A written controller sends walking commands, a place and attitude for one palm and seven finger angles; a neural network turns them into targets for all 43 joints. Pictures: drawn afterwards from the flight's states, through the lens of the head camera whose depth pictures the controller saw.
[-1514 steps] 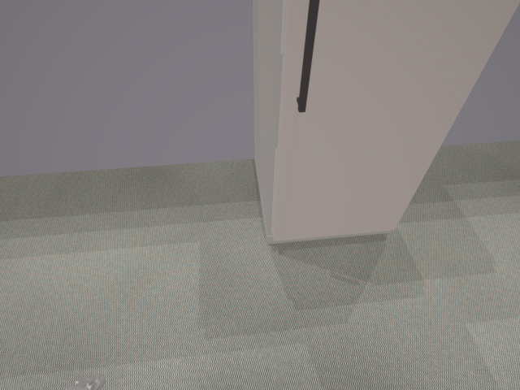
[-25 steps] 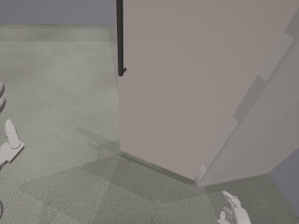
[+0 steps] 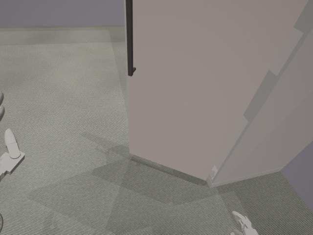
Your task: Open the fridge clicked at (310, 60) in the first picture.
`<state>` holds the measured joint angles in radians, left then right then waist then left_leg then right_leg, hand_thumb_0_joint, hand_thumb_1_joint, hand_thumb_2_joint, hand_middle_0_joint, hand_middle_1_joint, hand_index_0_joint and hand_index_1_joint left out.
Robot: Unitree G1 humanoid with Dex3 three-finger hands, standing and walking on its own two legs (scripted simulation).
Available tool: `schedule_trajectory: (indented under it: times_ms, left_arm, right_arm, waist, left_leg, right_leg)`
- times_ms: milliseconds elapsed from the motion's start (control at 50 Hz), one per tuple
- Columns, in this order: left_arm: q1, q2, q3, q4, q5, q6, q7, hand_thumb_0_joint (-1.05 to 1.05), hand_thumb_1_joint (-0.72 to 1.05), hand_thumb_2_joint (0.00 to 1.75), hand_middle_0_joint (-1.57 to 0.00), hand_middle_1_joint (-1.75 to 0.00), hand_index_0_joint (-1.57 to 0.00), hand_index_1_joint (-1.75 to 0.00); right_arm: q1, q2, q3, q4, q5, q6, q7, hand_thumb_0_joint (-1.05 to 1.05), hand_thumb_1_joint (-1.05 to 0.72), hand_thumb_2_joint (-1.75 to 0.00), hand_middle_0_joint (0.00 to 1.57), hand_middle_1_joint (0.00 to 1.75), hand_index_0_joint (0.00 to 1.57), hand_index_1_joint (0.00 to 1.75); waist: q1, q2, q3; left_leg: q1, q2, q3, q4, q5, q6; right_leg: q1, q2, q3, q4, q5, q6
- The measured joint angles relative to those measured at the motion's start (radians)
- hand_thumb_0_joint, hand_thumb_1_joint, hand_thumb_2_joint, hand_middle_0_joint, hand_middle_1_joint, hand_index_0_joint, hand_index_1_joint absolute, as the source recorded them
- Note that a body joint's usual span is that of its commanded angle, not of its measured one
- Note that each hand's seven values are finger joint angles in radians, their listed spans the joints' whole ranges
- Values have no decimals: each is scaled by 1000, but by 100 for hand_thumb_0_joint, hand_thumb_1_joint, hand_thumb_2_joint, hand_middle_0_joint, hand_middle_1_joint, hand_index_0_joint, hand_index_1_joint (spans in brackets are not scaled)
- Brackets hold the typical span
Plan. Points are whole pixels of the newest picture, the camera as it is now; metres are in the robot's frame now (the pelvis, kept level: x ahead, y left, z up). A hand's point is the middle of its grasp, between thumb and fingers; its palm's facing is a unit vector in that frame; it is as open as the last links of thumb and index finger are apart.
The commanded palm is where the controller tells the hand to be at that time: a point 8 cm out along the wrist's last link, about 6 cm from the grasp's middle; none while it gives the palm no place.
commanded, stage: stop stepping back and stand still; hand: left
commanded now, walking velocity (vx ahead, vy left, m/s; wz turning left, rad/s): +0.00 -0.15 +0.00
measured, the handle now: (131, 30) +0.75 +0.12 +0.20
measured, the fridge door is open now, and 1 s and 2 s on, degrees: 55 55 55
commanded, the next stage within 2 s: let the arm hang, fingers relaxed in 0.50 s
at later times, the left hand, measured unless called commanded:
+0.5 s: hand (37, 134) +0.26 +0.25 +0.18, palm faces +0.36 -0.80 -0.47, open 7.4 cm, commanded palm +0.19 +0.30 +0.19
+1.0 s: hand out of the picture +0.05 +0.18 -0.17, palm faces +0.03 -0.98 -0.19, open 6.9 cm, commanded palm none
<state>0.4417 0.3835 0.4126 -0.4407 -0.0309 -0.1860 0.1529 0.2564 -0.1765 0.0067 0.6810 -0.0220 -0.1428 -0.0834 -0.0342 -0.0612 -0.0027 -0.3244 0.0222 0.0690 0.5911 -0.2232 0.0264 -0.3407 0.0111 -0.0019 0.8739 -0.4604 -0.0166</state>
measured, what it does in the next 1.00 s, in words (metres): stands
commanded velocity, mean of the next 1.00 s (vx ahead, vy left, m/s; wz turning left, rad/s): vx -0.04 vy -0.01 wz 0.00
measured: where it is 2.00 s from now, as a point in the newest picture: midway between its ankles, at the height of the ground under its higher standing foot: outside the picture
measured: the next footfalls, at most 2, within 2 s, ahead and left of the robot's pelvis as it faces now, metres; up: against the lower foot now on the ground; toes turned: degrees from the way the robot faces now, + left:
none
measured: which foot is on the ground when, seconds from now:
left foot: down 0.00-1.00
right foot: down 0.00-1.00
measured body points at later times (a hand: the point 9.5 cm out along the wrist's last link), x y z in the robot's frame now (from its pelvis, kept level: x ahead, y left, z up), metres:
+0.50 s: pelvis +0.04 +0.00 +0.01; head +0.07 +0.02 +0.46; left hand +0.24 +0.29 +0.20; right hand +0.22 -0.24 -0.05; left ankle +0.06 +0.11 -0.73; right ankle +0.02 -0.10 -0.73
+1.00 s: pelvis +0.01 +0.00 +0.01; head +0.05 +0.02 +0.45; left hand +0.05 +0.23 -0.15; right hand +0.02 -0.24 -0.14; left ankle +0.06 +0.11 -0.73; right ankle +0.02 -0.10 -0.73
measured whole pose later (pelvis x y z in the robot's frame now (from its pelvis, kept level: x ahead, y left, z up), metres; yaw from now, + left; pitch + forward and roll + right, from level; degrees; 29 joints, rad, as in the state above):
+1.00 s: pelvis +0.01 +0.00 +0.01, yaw +2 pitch +0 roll -1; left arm 0.26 0.20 0.02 0.95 0.02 0.04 0.02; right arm 0.30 -0.18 0.01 1.00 -0.04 0.05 -0.02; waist -0.01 -0.03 0.06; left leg -0.35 0.01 0.01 0.55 -0.21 0.01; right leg -0.26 0.01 -0.11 0.52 -0.27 -0.03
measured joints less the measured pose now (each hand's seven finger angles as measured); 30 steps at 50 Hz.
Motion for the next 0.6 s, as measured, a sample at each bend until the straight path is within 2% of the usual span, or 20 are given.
schedule_trajectory:
  times_ms: [40,100,140,200,260,340,500,600]
  left_arm:
    - [42,24,7,-36,2,-6,-8,2,89,90,-20,-30,-21,-30]
    - [112,66,33,-90,4,-22,-13,2,89,90,-21,-30,-21,-30]
    - [119,77,47,-92,5,-34,-16,2,89,90,-21,-30,-21,-30]
    - [87,47,28,-45,-2,-27,-17,2,89,90,-21,-30,-21,-30]
    - [53,1,0,4,-4,-3,-10,1,89,90,-21,-30,-21,-30]
    - [33,-23,-25,15,2,15,-8,2,89,90,-21,-30,-21,-30]
    - [85,54,9,-69,-5,-21,-14,2,89,90,-21,-30,-21,-30]
    - [122,60,11,-62,-16,-19,-10,2,89,90,-21,-30,-21,-30]
  right_arm:
    - [4,30,19,-11,-4,-9,16,1,-91,-90,20,30,20,30]
    - [22,53,43,-47,-4,-10,32,1,-91,-90,20,30,20,30]
    - [17,50,47,-60,-5,-3,34,1,-90,-89,20,30,20,30]
    - [0,22,39,-33,4,6,33,1,-90,-89,21,30,20,30]
    - [-13,-1,29,-8,12,16,23,1,-90,-89,21,30,20,30]
    - [-32,-20,23,-29,12,12,3,1,-90,-89,21,30,20,30]
    - [-72,-19,11,-105,15,1,3,1,-91,-90,20,30,20,30]
    - [-70,-29,7,-108,22,19,0,1,-91,-90,20,30,20,30]
  waist:
    - [-4,7,0]
    - [9,23,-7]
    - [28,38,-1]
    - [52,73,-2]
    - [62,66,-3]
    - [54,40,5]
    - [25,31,21]
    - [23,49,2]
  left_leg:
    - [19,7,-9,-52,20,-5]
    - [15,20,-11,-64,19,-16]
    - [-9,26,-9,-19,-13,-20]
    - [-14,27,-28,13,-36,-24]
    - [20,10,-18,-16,-32,-13]
    - [53,-10,-4,-73,-20,-5]
    - [39,4,-6,-107,-2,-16]
    - [31,11,-8,-101,-6,-22]
  right_leg:
    - [11,7,-32,-75,6,0]
    - [90,12,-69,-305,47,-6]
    - [98,17,-69,-363,197,-21]
    - [99,28,-68,-347,197,-23]
    - [118,14,-54,-347,166,-12]
    - [130,-5,-41,-365,167,3]
    - [124,11,-43,-420,196,-6]
    - [120,18,-44,-422,196,-12]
